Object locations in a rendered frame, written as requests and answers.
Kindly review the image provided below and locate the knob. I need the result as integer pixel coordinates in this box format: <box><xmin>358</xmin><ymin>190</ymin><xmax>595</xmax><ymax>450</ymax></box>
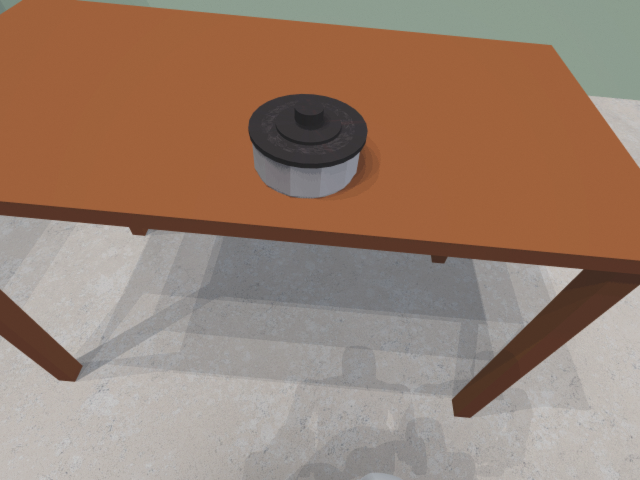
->
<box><xmin>295</xmin><ymin>99</ymin><xmax>324</xmax><ymax>126</ymax></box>

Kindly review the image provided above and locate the pot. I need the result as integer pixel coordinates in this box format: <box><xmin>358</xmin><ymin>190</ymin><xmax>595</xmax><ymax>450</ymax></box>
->
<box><xmin>252</xmin><ymin>143</ymin><xmax>360</xmax><ymax>198</ymax></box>

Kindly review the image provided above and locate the table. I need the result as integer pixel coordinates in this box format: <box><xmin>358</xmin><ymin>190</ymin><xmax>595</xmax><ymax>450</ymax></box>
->
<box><xmin>0</xmin><ymin>0</ymin><xmax>640</xmax><ymax>418</ymax></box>

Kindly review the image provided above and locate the lid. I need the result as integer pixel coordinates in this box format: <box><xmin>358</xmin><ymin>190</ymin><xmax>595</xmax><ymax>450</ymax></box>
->
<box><xmin>248</xmin><ymin>94</ymin><xmax>368</xmax><ymax>168</ymax></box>

